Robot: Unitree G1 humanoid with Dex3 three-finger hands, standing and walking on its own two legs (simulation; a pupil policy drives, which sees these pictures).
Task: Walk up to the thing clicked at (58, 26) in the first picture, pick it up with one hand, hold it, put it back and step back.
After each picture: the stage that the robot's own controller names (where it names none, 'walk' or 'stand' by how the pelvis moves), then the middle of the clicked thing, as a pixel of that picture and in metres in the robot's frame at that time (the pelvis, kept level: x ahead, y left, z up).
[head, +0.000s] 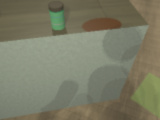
stand; (57, 16) +0.68 +0.15 +0.07
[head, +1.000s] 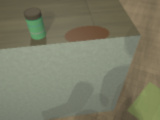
walk; (35, 24) +0.58 +0.24 +0.10
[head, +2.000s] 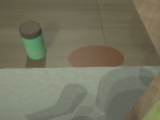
stand; (33, 41) +0.44 +0.20 +0.11
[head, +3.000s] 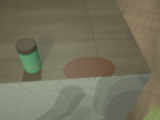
stand; (29, 56) +0.42 +0.22 +0.07
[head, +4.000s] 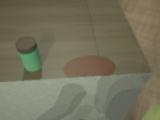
stand; (30, 54) +0.43 +0.22 +0.07
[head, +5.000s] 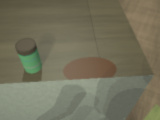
stand; (29, 56) +0.42 +0.22 +0.07
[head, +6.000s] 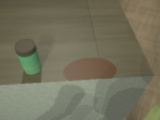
stand; (29, 57) +0.41 +0.22 +0.07
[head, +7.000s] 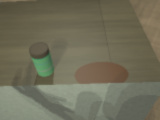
rise first; (42, 59) +0.41 +0.20 +0.08
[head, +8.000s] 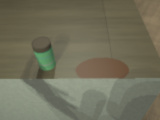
go down; (44, 54) +0.43 +0.20 +0.08
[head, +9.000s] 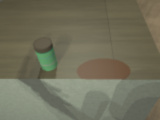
go down; (46, 54) +0.43 +0.20 +0.08
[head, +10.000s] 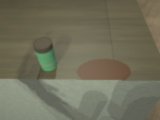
go down; (46, 54) +0.43 +0.20 +0.08
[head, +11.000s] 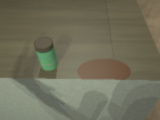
go down; (46, 54) +0.43 +0.20 +0.08
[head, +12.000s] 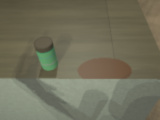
go down; (46, 54) +0.43 +0.20 +0.08
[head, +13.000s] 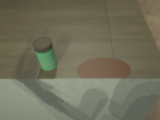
go down; (46, 54) +0.43 +0.20 +0.08
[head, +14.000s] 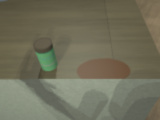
go down; (46, 54) +0.43 +0.20 +0.08
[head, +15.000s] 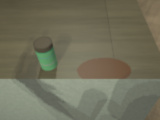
go down; (46, 54) +0.43 +0.20 +0.08
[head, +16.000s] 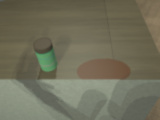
go down; (46, 55) +0.43 +0.20 +0.08
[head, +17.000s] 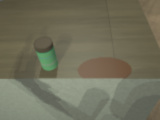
go down; (46, 54) +0.43 +0.20 +0.08
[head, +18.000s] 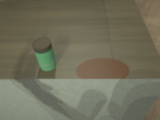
go down; (45, 54) +0.43 +0.20 +0.08
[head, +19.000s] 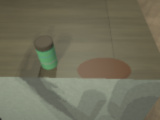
go down; (46, 53) +0.43 +0.20 +0.08
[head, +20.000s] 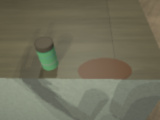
go down; (47, 54) +0.43 +0.20 +0.08
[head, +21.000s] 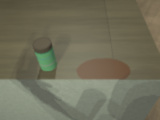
go down; (45, 54) +0.43 +0.20 +0.08
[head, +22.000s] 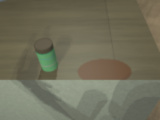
go down; (46, 55) +0.43 +0.20 +0.08
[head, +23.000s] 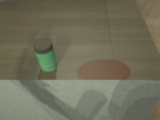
go down; (46, 55) +0.43 +0.20 +0.08
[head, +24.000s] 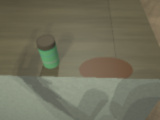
go down; (48, 52) +0.44 +0.20 +0.08
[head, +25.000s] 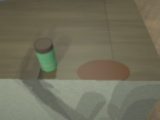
go down; (46, 55) +0.43 +0.20 +0.08
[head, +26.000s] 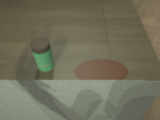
go down; (43, 55) +0.42 +0.20 +0.08
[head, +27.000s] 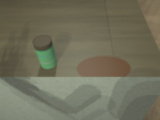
go down; (45, 52) +0.44 +0.18 +0.08
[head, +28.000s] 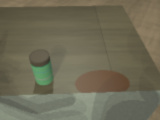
approach; (42, 67) +0.39 +0.17 +0.08
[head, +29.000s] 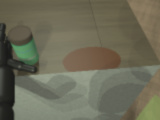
close in; (25, 46) +0.42 +0.20 +0.11
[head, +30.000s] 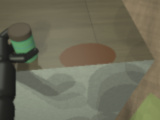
lift; (24, 43) +0.44 +0.20 +0.12
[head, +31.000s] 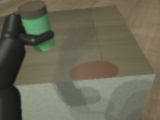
lift; (38, 27) +0.36 +0.13 +0.29
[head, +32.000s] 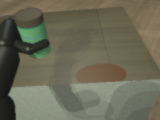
hold; (34, 34) +0.34 +0.15 +0.28
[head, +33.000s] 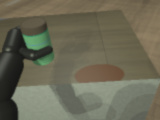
crouch; (38, 42) +0.34 +0.14 +0.26
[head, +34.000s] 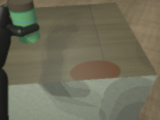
crouch; (25, 20) +0.41 +0.18 +0.27
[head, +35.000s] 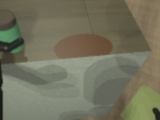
lower; (8, 32) +0.46 +0.21 +0.12
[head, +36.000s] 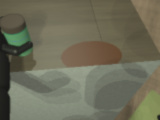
lower; (18, 36) +0.44 +0.21 +0.13
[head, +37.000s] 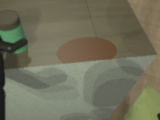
lower; (12, 33) +0.46 +0.21 +0.13
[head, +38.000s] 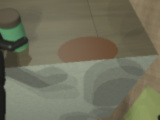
lower; (13, 31) +0.46 +0.21 +0.13
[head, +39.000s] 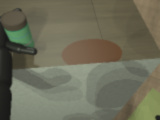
open; (19, 33) +0.45 +0.20 +0.13
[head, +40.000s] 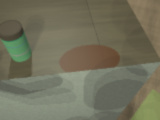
sink last; (16, 42) +0.43 +0.21 +0.12
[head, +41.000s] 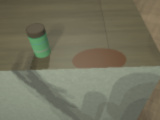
stand; (39, 41) +0.48 +0.21 +0.11
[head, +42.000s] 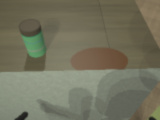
stand; (33, 39) +0.45 +0.20 +0.12
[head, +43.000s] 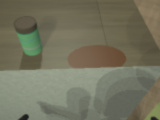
stand; (29, 36) +0.45 +0.21 +0.13
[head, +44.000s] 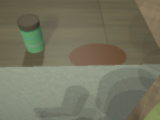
stand; (32, 34) +0.46 +0.21 +0.13
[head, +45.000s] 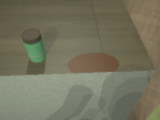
walk; (34, 46) +0.47 +0.21 +0.08
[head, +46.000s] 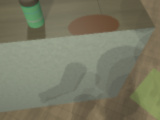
walk; (32, 10) +0.57 +0.22 +0.09
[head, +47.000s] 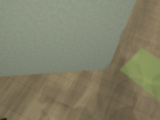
walk; out of the picture +0.86 +0.21 +0.11
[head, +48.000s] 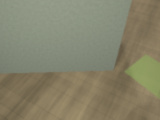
stand; out of the picture +1.08 +0.21 +0.09
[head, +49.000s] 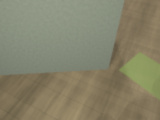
stand; out of the picture +1.08 +0.22 +0.07
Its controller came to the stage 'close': yes
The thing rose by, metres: 0.21
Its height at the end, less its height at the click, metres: +0.00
